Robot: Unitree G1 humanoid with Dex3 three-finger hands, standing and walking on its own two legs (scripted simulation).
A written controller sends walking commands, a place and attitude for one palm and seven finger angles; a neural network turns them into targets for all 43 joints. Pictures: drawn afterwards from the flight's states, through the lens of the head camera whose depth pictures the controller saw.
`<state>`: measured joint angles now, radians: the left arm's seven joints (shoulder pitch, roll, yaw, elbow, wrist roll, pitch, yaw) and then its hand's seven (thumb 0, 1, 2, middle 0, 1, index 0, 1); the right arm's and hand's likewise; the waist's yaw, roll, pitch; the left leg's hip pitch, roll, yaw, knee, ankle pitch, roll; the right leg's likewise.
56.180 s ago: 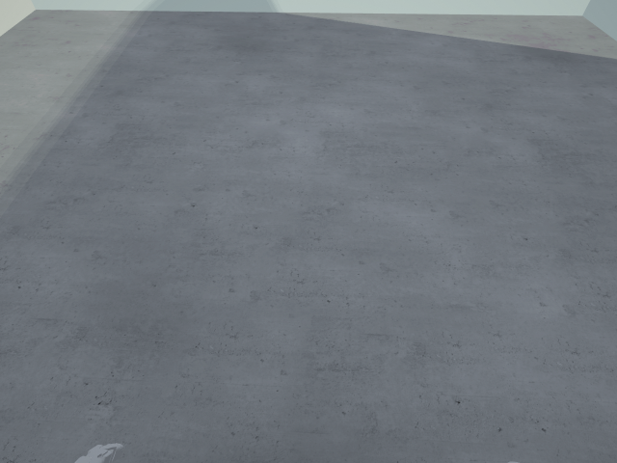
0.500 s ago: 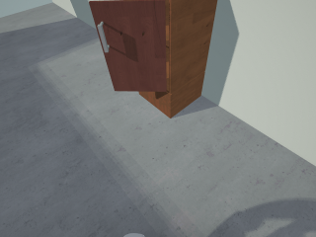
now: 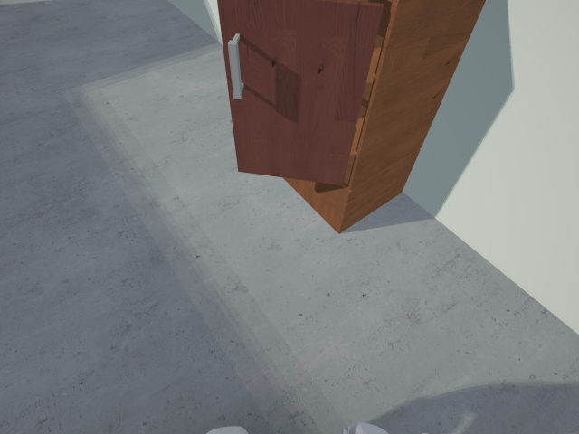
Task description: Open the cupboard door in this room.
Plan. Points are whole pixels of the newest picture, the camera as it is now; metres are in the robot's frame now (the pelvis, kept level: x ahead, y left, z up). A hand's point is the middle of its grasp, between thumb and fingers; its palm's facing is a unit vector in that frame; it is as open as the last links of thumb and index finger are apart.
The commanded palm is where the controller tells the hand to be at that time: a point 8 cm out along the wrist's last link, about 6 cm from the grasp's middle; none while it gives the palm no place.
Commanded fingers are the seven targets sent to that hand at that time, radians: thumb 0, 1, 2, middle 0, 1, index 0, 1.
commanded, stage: take the last steps up to it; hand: left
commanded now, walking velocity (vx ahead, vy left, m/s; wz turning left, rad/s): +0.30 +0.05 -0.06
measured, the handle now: (237, 67) +0.94 +0.24 -0.03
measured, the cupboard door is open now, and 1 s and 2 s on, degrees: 44 44 44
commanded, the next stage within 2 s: come to a stop and stand still in 0.66 s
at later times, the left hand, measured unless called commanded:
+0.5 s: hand (190, 355) +0.24 +0.19 -0.15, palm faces +0.05 -0.98 -0.22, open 7.1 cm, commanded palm none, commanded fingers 0.00 0.90 0.90 -0.20 -0.30 -0.20 -0.30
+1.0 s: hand (185, 282) +0.38 +0.25 -0.17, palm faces +0.00 -0.98 -0.19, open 7.3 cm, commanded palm none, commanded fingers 0.00 0.90 0.90 -0.20 -0.30 -0.20 -0.30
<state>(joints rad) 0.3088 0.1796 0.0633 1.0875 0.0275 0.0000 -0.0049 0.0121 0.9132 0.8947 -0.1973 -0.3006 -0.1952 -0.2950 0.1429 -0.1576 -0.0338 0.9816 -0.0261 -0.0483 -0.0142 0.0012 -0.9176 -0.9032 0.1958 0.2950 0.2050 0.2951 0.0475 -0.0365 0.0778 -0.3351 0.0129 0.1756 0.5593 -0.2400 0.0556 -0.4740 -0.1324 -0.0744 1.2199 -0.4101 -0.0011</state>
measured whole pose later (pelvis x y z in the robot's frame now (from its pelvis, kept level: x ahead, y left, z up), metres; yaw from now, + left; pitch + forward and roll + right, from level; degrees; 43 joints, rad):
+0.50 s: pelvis +0.18 +0.00 +0.02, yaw -1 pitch +1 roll +1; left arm 0.24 0.17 0.07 1.01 0.02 -0.07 0.01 -0.02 0.96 0.89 -0.20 -0.30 -0.20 -0.30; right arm 0.28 -0.17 -0.05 1.08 -0.02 0.00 0.01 0.01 -0.91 -0.90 0.19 0.29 0.20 0.29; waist -0.01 0.00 0.04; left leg -0.48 0.08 0.06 0.91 -0.29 -0.03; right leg -0.15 -0.05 -0.13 0.39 -0.25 -0.01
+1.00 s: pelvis +0.32 +0.06 +0.01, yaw -3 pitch +0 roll +0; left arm 0.19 0.19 0.05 1.03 0.02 0.04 0.01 0.01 0.94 0.89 -0.20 -0.30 -0.20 -0.30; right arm 0.21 -0.15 -0.02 1.06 -0.03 0.00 -0.05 0.00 -0.93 -0.90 0.20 0.30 0.21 0.30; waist 0.00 -0.03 0.05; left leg -0.25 0.02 0.16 0.48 -0.24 0.05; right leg -0.37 -0.05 -0.06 0.72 -0.36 0.02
